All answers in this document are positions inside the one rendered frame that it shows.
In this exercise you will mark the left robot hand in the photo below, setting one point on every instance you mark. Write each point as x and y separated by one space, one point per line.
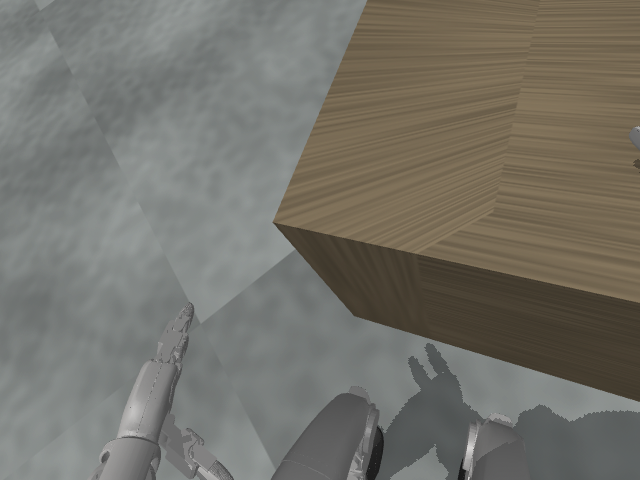
147 412

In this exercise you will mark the left robot arm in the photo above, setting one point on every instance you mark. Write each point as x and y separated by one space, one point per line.
128 458

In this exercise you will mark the left robot foot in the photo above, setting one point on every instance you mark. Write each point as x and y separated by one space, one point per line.
376 456

